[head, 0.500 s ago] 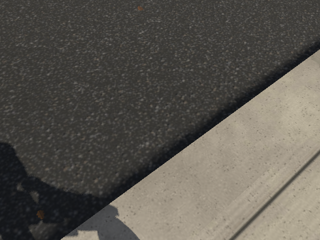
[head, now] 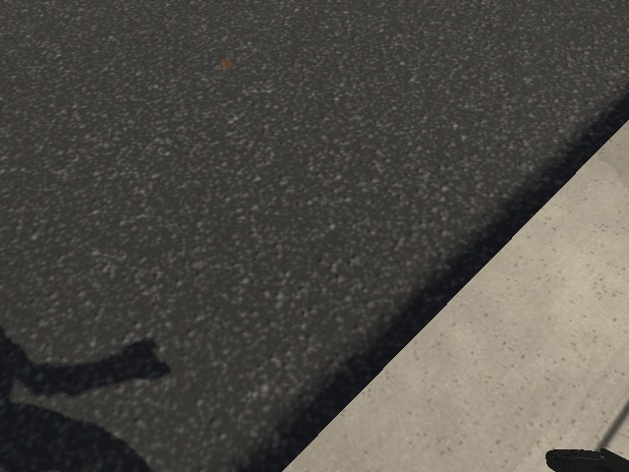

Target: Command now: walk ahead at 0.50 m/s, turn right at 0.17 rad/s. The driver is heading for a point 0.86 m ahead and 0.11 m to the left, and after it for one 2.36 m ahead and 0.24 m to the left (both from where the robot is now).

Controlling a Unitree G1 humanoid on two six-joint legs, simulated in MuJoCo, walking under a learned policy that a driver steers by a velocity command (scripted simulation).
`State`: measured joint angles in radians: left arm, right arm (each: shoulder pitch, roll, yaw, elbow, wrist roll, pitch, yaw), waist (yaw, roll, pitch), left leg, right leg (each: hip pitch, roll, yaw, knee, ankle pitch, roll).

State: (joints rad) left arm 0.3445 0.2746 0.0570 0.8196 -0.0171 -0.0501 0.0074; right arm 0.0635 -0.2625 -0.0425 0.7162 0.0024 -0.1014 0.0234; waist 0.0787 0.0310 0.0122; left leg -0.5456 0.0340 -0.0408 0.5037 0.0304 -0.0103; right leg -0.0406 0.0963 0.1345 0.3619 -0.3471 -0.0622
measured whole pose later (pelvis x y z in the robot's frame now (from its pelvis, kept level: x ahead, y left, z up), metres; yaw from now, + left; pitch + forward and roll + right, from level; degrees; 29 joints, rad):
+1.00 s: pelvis +0.54 -0.02 -0.02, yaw +11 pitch +1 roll -3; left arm 0.32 0.27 0.07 0.85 0.01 -0.10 0.03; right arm 0.18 -0.29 -0.09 0.76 0.01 -0.01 0.05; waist 0.04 0.05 0.01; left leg -0.62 0.08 -0.10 0.67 0.27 0.03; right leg -0.10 0.02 -0.24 0.52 -0.43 -0.03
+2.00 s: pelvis +0.89 +0.10 -0.12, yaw +2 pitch +4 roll +1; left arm 0.21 0.28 0.09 0.65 0.00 0.04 0.05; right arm 0.12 -0.27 -0.07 0.79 0.00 0.00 -0.02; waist 0.03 -0.01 0.00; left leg -0.44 -0.03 -0.11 0.69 -0.32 -0.06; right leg -0.43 0.11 0.18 0.52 -0.14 -0.03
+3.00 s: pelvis +0.93 +0.11 -0.12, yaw -3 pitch -2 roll +0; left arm 0.19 0.20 0.06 0.95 0.00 -0.01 0.02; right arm 0.23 -0.22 -0.06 0.88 -0.01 0.01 -0.03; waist -0.02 0.00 0.05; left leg -0.17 0.01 -0.03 0.52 -0.32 -0.03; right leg -0.18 0.01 0.07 0.54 -0.32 0.01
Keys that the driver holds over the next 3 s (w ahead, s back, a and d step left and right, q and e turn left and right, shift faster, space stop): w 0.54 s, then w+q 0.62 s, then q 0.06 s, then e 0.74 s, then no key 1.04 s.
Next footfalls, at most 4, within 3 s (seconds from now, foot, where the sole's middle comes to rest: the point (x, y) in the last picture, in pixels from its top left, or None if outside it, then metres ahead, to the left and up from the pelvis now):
0.04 left None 0.20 0.13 -0.77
0.58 right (414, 466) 0.50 -0.12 -0.77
1.20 left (282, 372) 0.75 0.19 -0.89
1.60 right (357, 292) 1.01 0.01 -0.89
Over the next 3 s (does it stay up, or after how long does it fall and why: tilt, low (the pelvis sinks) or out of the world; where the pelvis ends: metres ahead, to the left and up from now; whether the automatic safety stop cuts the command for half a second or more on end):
stays up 0.93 0.11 -0.12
